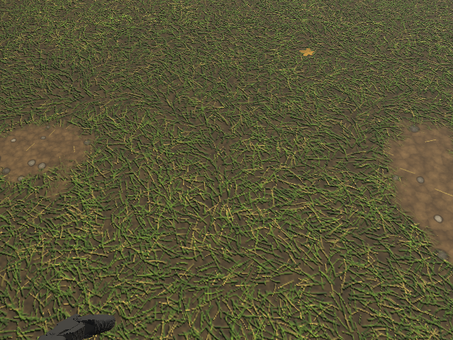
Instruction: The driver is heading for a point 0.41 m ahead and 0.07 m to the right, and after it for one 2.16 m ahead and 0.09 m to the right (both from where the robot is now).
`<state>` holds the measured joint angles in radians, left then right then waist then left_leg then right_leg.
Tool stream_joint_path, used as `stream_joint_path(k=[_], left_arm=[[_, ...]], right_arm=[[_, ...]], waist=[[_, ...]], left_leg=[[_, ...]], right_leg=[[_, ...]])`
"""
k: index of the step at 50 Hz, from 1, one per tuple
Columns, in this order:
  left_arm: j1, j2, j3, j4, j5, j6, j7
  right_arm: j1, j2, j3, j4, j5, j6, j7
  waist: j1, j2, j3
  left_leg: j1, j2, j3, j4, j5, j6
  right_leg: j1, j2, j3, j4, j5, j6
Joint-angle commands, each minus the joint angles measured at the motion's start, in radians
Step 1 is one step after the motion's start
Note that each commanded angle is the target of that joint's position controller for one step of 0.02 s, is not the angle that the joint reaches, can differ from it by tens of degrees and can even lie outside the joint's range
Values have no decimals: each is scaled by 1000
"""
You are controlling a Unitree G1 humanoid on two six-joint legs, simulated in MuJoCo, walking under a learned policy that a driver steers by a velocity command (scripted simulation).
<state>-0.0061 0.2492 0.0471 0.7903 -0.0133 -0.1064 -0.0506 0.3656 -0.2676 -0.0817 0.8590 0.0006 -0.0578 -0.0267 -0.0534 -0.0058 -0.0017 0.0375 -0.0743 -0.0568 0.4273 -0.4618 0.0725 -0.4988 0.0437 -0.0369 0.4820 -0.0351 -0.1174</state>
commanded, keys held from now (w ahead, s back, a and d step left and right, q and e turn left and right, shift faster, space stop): w+e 0.42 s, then w+q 0.58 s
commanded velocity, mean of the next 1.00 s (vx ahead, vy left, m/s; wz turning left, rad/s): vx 0.50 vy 0.00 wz -0.09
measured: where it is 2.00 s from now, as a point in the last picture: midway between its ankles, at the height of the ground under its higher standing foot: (224, 185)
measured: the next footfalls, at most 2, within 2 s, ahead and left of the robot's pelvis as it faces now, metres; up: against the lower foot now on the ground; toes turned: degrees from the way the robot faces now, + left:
left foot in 0.46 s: +0.47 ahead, +0.06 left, +0.00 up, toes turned -20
right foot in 0.90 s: +0.60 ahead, -0.22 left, +0.00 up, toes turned -4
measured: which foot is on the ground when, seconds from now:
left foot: down 0.00-0.02, up 0.04-0.44, down 0.46-0.90, up 0.92-1.00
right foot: down 0.00-0.48, up 0.50-0.88, down 0.90-1.00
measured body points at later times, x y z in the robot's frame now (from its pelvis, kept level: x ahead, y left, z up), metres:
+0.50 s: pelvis +0.30 +0.00 +0.00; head +0.33 -0.01 +0.45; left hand +0.37 +0.27 -0.12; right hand +0.49 -0.29 -0.05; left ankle +0.43 +0.08 -0.72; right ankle +0.13 -0.08 -0.70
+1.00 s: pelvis +0.53 -0.09 +0.01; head +0.54 -0.11 +0.46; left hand +0.75 +0.13 -0.06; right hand +0.54 -0.38 -0.11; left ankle +0.46 +0.05 -0.65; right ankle +0.56 -0.21 -0.72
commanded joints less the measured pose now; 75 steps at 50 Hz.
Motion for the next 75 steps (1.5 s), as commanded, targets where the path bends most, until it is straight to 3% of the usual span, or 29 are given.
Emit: stream_joint_path(k=[1,2,3,5,6,9,14,20,23,24,25,27,29,35,40,44,45,46,47,48,52,65,67,69,70,71,72,73,75], left_arm=[[399,270,84,30,2,5,7],[405,199,65,45,-18,17,12],[323,165,56,19,-18,23,21],[222,131,45,-15,-5,25,26],[210,121,38,-21,3,22,30],[217,140,43,-28,-3,26,42],[311,178,60,-17,-17,46,64],[391,162,62,-6,-20,65,74],[357,109,47,-29,2,61,68],[448,61,31,-38,-1,52,67],[533,62,19,-24,-18,46,65],[351,159,36,-53,-14,35,58],[247,143,40,-86,20,19,59],[143,50,7,-130,28,11,49],[20,93,14,-168,5,2,37],[140,145,44,-146,6,-10,47],[283,199,60,-128,20,-11,57],[369,290,81,-107,28,8,60],[381,242,77,-89,15,14,53],[347,180,59,-97,10,13,53],[206,99,32,-88,26,9,48],[314,224,72,14,-9,25,56],[317,253,80,17,-14,38,60],[320,261,78,18,-18,51,68],[340,223,59,7,3,46,72],[450,73,4,-41,38,22,51],[384,165,20,-17,-3,-7,37],[278,211,36,-48,-44,-14,33],[236,185,30,-43,-18,-11,46]], right_arm=[[44,-54,5,-98,-19,-33,11],[22,-91,7,-95,-6,-60,24],[-76,-135,-3,-130,25,-80,33],[-179,-128,-4,-157,0,-93,24],[-178,-124,-10,-165,-16,-88,18],[-170,-86,-7,-185,-20,-68,10],[-363,-32,15,-243,-15,-65,14],[-444,-88,-1,-283,10,-82,36],[-188,-152,-27,-224,-12,-95,29],[-49,-220,-43,-203,-32,-91,25],[39,-223,-53,-144,-4,-77,37],[-70,-112,-16,-171,14,-64,42],[-137,-98,-5,-176,3,-53,47],[-117,-158,-21,-156,21,-33,30],[-25,-170,-26,-130,31,-11,19],[-20,-128,-14,-137,25,-2,14],[-35,-69,6,-155,16,-7,15],[68,-15,25,-186,34,-20,13],[64,-106,7,-182,48,-22,8],[-4,-157,-9,-181,42,-17,8],[-67,-100,-10,-194,26,9,19],[-363,-66,16,-335,26,18,83],[-343,-95,3,-347,20,22,88],[-127,-163,-39,-296,18,28,79],[47,-229,-69,-254,21,36,59],[25,-332,-73,-255,24,28,50],[81,-243,-48,-271,19,20,51],[42,-205,-33,-253,5,9,55],[-88,-150,-13,-249,0,-4,54]], waist=[[153,-222,-353],[166,-210,-360],[168,-147,-207],[115,24,-50],[82,20,-37],[46,-27,-21],[111,-55,-8],[120,-86,-10],[-5,-82,-166],[-13,82,-314],[-10,329,-367],[-20,116,-109],[16,50,4],[36,109,-17],[5,104,-9],[96,106,-49],[161,15,-141],[136,-264,-254],[143,-261,-199],[154,-170,-94],[75,-127,32],[128,-47,84],[95,-72,49],[-34,-62,-83],[-108,20,-179],[13,297,-284],[-72,171,-419],[-82,123,-262],[-5,52,-107]], left_leg=[[-604,13,29,830,307,-86],[-762,1,-77,932,-61,-76],[-853,63,-93,935,9,-64],[-792,124,-55,784,125,-67],[-731,145,-50,728,148,-76],[-684,156,-16,579,167,-115],[-535,81,18,197,519,-137],[-483,51,-43,23,456,-102],[-118,143,-64,18,459,6],[236,325,-345,41,430,141],[355,473,-703,-59,222,267],[144,387,-589,-130,51,202],[-60,311,-443,-171,294,178],[-269,209,-262,-216,475,170],[-309,209,-299,-180,341,131],[-358,154,-326,-8,245,59],[-469,91,-244,238,166,15],[-722,-7,-94,520,-111,-33],[-869,63,-77,699,-126,-50],[-902,98,-87,770,-39,-52],[-792,181,-53,722,153,-69],[-708,158,66,231,412,-26],[-614,103,122,206,309,12],[-273,16,162,132,320,71],[50,93,12,125,353,119],[369,389,-557,32,206,293],[386,458,-736,-95,108,316],[279,427,-563,-102,199,260],[-11,349,-319,-121,399,196]], right_leg=[[899,-338,619,-31,-47,-299],[947,-360,792,-146,-195,-298],[831,-332,679,-180,-259,-252],[543,-262,523,-234,-106,-204],[462,-233,479,-255,-15,-195],[339,-194,402,-280,113,-194],[209,-91,297,-253,130,-107],[379,-152,469,-117,5,-77],[342,-101,394,161,157,-25],[88,12,279,462,-48,39],[-140,65,202,717,-536,84],[-277,-37,195,800,-430,83],[-239,-94,149,672,-326,88],[-15,-75,75,254,-182,139],[132,-31,104,66,3,149],[393,-66,112,-44,-62,97],[596,-217,250,-57,-132,39],[822,-448,602,-133,-311,-104],[785,-481,767,-195,-545,-141],[695,-434,663,-211,-542,-108],[424,-305,307,-297,-175,-52],[529,-327,-63,-295,161,-17],[569,-330,-106,-184,451,5],[497,-292,-160,129,675,42],[260,-256,-162,408,431,80],[-178,-73,-105,770,-504,137],[-242,-67,102,889,-554,123],[-315,-109,97,900,-472,109],[-237,-188,90,762,-327,103]])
